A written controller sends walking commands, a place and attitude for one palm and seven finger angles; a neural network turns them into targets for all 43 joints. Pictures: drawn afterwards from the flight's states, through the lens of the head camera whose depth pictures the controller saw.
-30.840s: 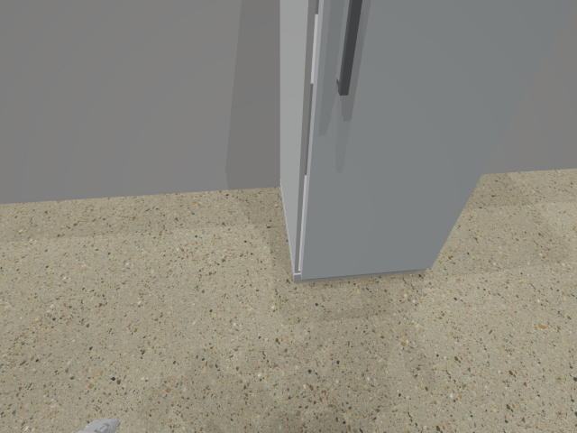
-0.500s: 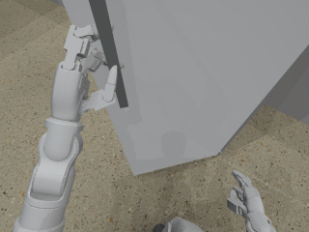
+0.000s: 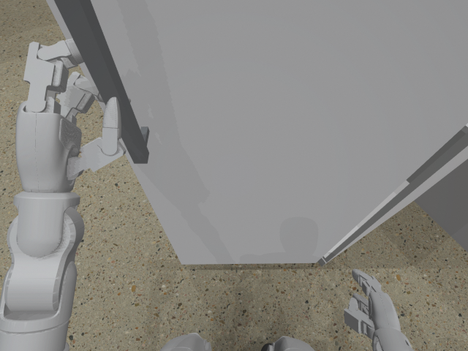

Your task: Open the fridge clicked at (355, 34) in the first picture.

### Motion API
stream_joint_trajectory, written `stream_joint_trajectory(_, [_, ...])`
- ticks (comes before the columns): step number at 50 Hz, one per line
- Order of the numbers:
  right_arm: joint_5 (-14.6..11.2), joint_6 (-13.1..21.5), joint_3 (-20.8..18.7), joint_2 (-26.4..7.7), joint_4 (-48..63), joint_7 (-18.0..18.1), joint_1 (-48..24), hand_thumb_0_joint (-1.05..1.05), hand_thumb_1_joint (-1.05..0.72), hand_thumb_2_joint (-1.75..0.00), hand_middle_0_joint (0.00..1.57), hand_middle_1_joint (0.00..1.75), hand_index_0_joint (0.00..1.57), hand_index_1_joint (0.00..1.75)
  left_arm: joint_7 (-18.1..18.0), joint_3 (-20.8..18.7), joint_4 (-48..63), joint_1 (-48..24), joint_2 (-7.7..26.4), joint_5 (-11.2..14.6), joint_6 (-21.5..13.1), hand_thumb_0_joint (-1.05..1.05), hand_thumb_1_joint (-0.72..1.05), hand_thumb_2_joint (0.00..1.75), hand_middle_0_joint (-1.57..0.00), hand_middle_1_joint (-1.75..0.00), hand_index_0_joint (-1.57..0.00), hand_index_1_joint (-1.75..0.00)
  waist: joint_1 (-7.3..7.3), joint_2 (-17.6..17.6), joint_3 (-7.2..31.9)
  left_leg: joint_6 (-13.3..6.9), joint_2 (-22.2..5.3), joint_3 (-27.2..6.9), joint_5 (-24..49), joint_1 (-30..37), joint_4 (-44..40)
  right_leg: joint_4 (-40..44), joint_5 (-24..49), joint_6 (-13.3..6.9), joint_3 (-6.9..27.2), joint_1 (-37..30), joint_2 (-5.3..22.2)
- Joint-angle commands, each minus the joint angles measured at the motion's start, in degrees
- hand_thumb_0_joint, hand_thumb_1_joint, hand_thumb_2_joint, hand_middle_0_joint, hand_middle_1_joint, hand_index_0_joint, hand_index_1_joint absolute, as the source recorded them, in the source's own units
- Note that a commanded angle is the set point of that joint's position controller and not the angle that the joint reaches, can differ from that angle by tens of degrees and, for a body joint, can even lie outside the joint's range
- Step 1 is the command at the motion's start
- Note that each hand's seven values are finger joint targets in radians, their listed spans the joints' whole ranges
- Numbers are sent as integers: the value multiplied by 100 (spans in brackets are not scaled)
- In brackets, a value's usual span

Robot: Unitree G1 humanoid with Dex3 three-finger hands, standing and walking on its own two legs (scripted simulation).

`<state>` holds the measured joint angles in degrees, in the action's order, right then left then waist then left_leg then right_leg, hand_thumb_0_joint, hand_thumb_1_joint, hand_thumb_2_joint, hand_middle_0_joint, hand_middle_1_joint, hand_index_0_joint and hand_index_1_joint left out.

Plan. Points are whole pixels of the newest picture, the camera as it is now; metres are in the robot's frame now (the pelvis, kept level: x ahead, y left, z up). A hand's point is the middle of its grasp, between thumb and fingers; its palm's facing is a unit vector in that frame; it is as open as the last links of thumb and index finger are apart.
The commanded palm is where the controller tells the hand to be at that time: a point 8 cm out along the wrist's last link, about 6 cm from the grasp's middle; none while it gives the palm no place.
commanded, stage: walk backward, drawing the door open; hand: left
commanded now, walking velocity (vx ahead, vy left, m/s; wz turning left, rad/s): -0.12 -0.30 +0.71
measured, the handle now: (103, 48) +0.38 +0.14 +0.28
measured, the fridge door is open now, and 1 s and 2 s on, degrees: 59 69 69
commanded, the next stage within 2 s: stop walking and hold the door back in 0.30 s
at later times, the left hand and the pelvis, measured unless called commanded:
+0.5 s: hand (128, 209) +0.24 +0.11 +0.22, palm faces +0.55 -0.81 -0.23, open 7.4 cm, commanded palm +0.21 +0.17 +0.21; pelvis -0.02 -0.18 +0.00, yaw +13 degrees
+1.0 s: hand (95, 191) +0.25 +0.13 +0.24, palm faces +0.48 -0.87 -0.15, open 4.6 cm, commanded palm +0.22 +0.16 +0.21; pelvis -0.10 -0.18 +0.02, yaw +19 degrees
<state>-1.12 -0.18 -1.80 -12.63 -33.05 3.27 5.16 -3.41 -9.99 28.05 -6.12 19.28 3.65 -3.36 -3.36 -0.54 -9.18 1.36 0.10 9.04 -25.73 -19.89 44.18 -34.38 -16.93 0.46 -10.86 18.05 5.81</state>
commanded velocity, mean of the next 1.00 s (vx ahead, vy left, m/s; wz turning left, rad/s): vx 0.03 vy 0.00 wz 0.21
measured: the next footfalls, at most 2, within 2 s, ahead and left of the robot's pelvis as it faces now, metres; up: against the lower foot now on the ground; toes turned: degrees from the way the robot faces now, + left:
left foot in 0.02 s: +0.02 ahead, +0.05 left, +0.00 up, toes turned +9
right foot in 0.38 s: +0.10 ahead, -0.30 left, +0.00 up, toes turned +8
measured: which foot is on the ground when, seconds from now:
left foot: up 0.00-0.00, down 0.02-0.38, up 0.40-0.74, down 0.76-1.00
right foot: down 0.00-0.02, up 0.04-0.36, down 0.38-0.76, up 0.78-1.00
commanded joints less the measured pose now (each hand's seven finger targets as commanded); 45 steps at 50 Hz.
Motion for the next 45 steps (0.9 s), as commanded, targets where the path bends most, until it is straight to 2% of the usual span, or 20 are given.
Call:
stream_joint_trajectory(1, [38, 428, -216, -556, 921, 69, -179, 0, -90, -90, 20, 30, 20, 30, -158, -248, 1573, -1565, 460, 125, -812, 0, 90, 90, -45, -140, -45, -140, 231, 1332, 2499, -689, -2468, -3233, 5173, 3392, -2668, -2378, -1162, 12, 446, 1630, -313])
stream_joint_trajectory(2, [50, 505, -146, -519, 808, -46, -41, 0, -90, -90, 20, 30, 20, 30, -111, -259, 1562, -1748, 595, -62, -867, 0, 90, 90, -45, -140, -45, -140, 290, 1043, 2612, -1031, -3039, -3938, 6860, 3751, -2215, -2940, -1698, 44, 1121, 1990, -449])
stream_joint_trajectory(3, [9, 520, -127, -523, 873, -116, -109, 0, -90, -90, 20, 30, 20, 30, -121, -445, 1350, -1899, 689, -97, -898, 0, 90, 90, -45, -140, -45, -140, 245, 808, 2498, -1132, -2948, -3698, 7336, 4019, -2083, -3160, -1612, 8, 1164, 2373, -458])
stream_joint_trajectory(4, [61, 561, -76, -429, 822, -104, -246, 0, -90, -90, 20, 30, 20, 30, -60, -433, 2007, -2373, 936, -80, -942, 0, 90, 90, -45, -140, -45, -140, 122, 1171, 2483, -778, -2595, -3473, 7115, 3792, -2067, -3403, -1298, 39, 1297, 2278, -455])
stream_joint_trajectory(9, [-5, 647, -207, -490, 487, -103, 64, 0, -90, -90, 20, 30, 20, 30, -64, -438, 1303, -1540, 675, -69, -617, 0, 90, 90, -45, -140, -45, -140, 269, 1571, 2183, -666, -1750, -1605, 5696, 2663, -1843, -1451, -120, 160, 1132, 1057, -505])
stream_joint_trajectory(14, [-112, 784, -90, -487, 696, -80, 42, 0, -90, -90, 20, 30, 20, 30, -133, -668, 960, -1462, 756, 39, -544, 0, 90, 90, -45, -140, -45, -140, 240, 1837, 2031, -817, -1774, -1698, 4390, 1658, -2003, -354, -305, 306, 781, -160, -659])
stream_joint_trajectory(17, [-136, 754, -68, -498, 776, -115, -58, 0, -90, -90, 20, 30, 20, 30, -188, -1039, 820, -1447, 1049, 42, -552, 0, 90, 90, -45, -140, -45, -140, 400, 869, 1995, -412, -1132, -1442, 1788, 511, -1128, 1143, 1006, 359, 768, -1640, -438])
stream_joint_trajectory(18, [-196, 711, -29, -312, 756, -88, 64, 0, -90, -90, 20, 30, 20, 30, -221, -1159, 781, -1319, 1297, 47, -505, 0, 90, 90, -45, -140, -45, -140, 308, -385, 1911, -160, -390, -975, 230, 460, -108, 1762, 1718, 154, 1190, -1488, 155])
stream_joint_trajectory(19, [-147, 662, -44, -240, 933, -48, -189, 0, -90, -90, 20, 30, 20, 30, -265, -1438, 873, -1116, 1676, 30, -427, 0, 90, 90, -45, -140, -45, -140, 394, -1879, 2063, -30, 215, -888, -1306, -460, 1758, 1773, 2640, -474, 2445, -1306, 1386])
stream_joint_trajectory(20, [-58, 661, 36, -207, 891, 14, -221, 0, -90, -90, 20, 30, 20, 30, -288, -1475, 829, -1103, 1583, 29, -417, 0, 90, 90, -45, -140, -45, -140, 479, -1873, 2127, -88, 149, -1208, -1321, -649, 2961, 1752, 2648, -785, 2320, -944, 1725])
stream_joint_trajectory(23, [28, 507, -105, -604, 342, 67, -268, 0, -90, -90, 20, 30, 20, 30, -341, -1886, -667, -1805, 1875, -14, -377, 0, 90, 90, -45, -140, -45, -140, 296, -1328, 1957, 161, -79, -1328, -222, -1100, 3468, 1516, 2422, -719, 2270, -1121, 1492])
stream_joint_trajectory(26, [28, 474, 38, -550, 296, 202, -268, 0, -90, -90, 20, 30, 20, 30, -416, -1926, -1715, -2375, 1947, 15, -593, 0, 90, 90, -45, -140, -45, -140, 336, -909, 2125, 77, -17, -1087, 69, -805, 2126, 1391, 3339, -613, 1829, -1451, 1485])
stream_joint_trajectory(33, [-87, 462, 6, -715, 387, 138, -202, 0, -90, -90, 20, 30, 20, 30, -356, -895, -2315, -3965, 1536, 7, -707, 0, 90, 90, -45, -140, -45, -140, 451, -958, 2228, -170, -4, -789, -185, 138, -573, 1623, 1923, -716, 2164, -1349, 1789])
stream_joint_trajectory(35, [-122, 399, 50, -714, 378, 80, -47, 0, -90, -90, 20, 30, 20, 30, -356, -469, -2397, -4543, 1233, -41, -686, 0, 90, 90, -45, -140, -45, -140, 359, -741, 2557, -250, 114, -612, 454, 730, -1725, 1329, 1382, -510, 1817, -1294, 1497])
stream_joint_trajectory(37, [-116, 404, -11, -894, 407, 86, 19, 0, -90, -90, 20, 30, 20, 30, -333, -108, -2503, -4998, 906, 8, -737, 0, 90, 90, -45, -140, -45, -140, 268, 392, 2592, -442, -271, -876, 797, 1450, -2764, 489, 357, -146, 1029, -682, 560])
stream_joint_trajectory(38, [-130, 452, -95, -1092, 510, 120, -48, 0, -90, -90, 20, 30, 20, 30, -318, 159, -2454, -5137, 599, 82, -774, 0, 90, 90, -45, -140, -45, -140, 262, 1900, 2261, -739, -1220, -1876, 760, 1747, -3013, -474, -498, 38, 439, 313, -177])
stream_joint_trajectory(39, [-142, 443, -60, -1028, 388, 109, 40, 0, -90, -90, 20, 30, 20, 30, -324, 439, -2694, -5715, 472, -11, -733, 0, 90, 90, -45, -140, -45, -140, 296, 2361, 2188, -1203, -1885, -2688, 1608, 1832, -2992, -1472, -1394, 55, 417, 956, -454])
stream_joint_trajectory(41, [-150, 516, 34, -843, 168, 121, 186, 0, -90, -90, 20, 30, 20, 30, -351, 418, -3572, -6397, 690, -234, -715, 0, 90, 90, -45, -140, -45, -140, 159, 1387, 1948, -1395, -2028, -3173, 1514, 1742, -2969, -2574, -938, 16, 1136, 1653, -286])
stream_joint_trajectory(43, [-214, 495, -21, -968, 15, 162, 480, 0, -90, -90, 20, 30, 20, 30, -322, 193, -4100, -6439, 1016, -227, -658, 0, 90, 90, -45, -140, -45, -140, 275, 411, 2071, -1337, -1790, -2625, 2213, 2130, -2585, -2484, -509, 88, 1113, 1791, -328])
stream_joint_trajectory(45, [-191, 433, 7, -912, -75, 184, 534, 0, -90, -90, 20, 30, 20, 30, -188, 458, -4727, -6392, 590, -198, -545, 0, 90, 90, -45, -140, -45, -140, 264, 480, 2090, -1202, -1569, -2173, 2711, 2357, -2523, -2367, -365, 121, 956, 1803, -376])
